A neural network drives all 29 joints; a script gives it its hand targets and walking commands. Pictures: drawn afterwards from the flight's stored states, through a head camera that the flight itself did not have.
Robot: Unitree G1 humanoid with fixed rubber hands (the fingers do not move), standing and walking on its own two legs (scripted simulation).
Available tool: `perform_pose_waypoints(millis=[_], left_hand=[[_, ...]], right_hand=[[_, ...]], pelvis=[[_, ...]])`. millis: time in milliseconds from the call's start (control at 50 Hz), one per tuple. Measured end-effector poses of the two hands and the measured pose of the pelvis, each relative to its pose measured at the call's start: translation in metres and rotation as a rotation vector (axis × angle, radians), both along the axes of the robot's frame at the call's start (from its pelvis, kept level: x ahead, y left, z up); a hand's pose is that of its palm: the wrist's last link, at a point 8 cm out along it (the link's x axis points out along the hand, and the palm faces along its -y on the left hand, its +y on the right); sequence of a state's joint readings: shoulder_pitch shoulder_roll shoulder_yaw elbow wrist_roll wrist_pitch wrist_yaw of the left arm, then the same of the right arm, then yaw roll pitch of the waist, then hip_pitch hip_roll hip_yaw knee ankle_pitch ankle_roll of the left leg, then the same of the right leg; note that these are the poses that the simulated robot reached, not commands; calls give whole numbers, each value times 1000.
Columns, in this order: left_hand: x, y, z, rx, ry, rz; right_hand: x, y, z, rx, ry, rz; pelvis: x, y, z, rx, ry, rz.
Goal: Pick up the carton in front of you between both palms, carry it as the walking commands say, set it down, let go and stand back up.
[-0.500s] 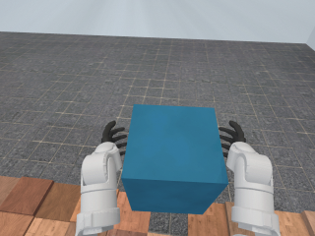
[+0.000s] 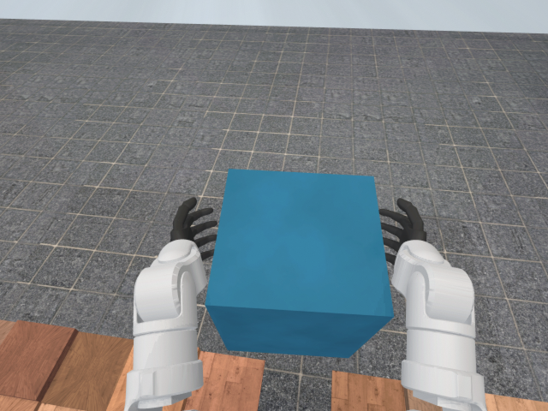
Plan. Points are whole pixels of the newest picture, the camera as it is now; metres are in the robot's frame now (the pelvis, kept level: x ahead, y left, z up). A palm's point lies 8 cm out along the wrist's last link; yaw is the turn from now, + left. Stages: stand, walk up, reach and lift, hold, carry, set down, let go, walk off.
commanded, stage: carry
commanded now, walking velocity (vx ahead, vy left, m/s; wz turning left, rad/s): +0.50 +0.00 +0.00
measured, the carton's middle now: (293, 271) +0.34 +0.00 +0.01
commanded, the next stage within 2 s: none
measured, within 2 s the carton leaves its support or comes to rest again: neither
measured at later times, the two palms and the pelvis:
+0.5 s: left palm (203, 135) +0.61 +0.18 +0.08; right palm (361, 131) +0.61 -0.13 +0.09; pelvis +0.28 +0.03 -0.02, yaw -2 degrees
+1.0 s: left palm (230, 60) +0.93 +0.16 +0.09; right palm (351, 61) +0.91 -0.15 +0.08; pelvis +0.60 +0.02 -0.03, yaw +1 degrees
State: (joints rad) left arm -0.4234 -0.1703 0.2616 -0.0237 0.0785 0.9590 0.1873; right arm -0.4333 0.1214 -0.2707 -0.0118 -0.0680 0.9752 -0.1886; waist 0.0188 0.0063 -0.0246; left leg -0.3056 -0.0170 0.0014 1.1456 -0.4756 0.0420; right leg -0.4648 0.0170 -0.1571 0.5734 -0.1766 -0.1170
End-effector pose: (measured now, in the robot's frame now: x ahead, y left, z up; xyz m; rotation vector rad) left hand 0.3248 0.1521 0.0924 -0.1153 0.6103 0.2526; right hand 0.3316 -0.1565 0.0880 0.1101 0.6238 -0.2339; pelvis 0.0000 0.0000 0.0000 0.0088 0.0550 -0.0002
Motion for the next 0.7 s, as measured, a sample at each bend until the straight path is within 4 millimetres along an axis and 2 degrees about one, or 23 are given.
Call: perform_pose_waypoints(millis=[60,120,240,340,420,500,600,700], left_hand=[[17,-3,-8,-33,41,10],[42,-6,-5,-42,31,7],[108,-9,14,-30,-39,-8],[169,-2,22,-24,-67,-18],[223,13,12,-32,-59,-15],[283,27,-13,-37,-38,-38],[338,33,-35,-56,58,-57],[394,34,-33,-52,41,-55]], right_hand=[[26,-1,-6,24,37,3],[54,-3,-3,30,25,1],[116,-7,16,9,-47,-16],[174,-1,24,-14,-78,-31],[229,12,17,-38,-73,-34],[282,26,-3,-63,-50,-45],[318,35,-28,-5,53,-58],[367,37,-25,16,36,-67]], pelvis=[[25,-6,7,0,3,6],[51,-9,12,-1,8,7],[110,-5,17,-8,23,-6],[171,6,12,-23,26,-22],[228,18,-3,-37,21,-31],[284,33,-24,-26,2,-30],[334,45,-17,-28,8,-28],[384,50,-8,-33,22,-25]])
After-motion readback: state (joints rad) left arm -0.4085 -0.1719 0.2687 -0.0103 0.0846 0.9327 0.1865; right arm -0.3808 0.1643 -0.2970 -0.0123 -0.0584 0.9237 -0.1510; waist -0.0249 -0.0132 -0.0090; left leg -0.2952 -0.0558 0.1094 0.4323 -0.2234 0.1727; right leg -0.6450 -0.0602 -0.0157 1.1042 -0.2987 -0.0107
